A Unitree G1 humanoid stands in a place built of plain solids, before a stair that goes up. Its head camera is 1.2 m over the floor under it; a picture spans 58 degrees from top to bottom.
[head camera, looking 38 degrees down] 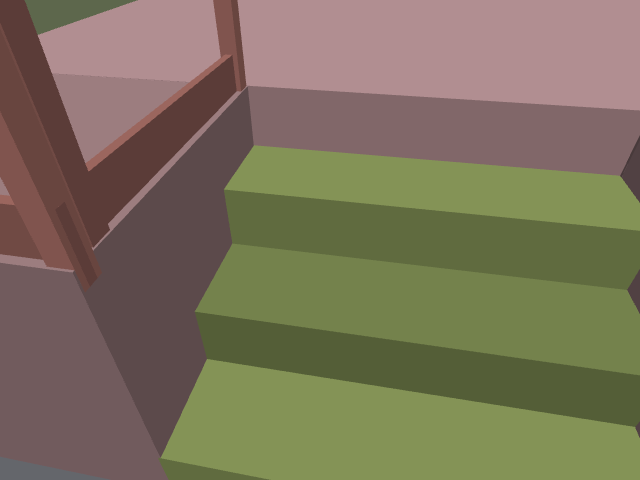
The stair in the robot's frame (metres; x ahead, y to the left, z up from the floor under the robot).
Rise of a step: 0.19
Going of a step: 0.28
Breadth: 1.12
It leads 10 degrees to the right of straight ahead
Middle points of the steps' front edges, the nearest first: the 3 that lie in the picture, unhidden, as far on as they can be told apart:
0.65 -0.23 0.38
0.93 -0.28 0.58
1.20 -0.33 0.77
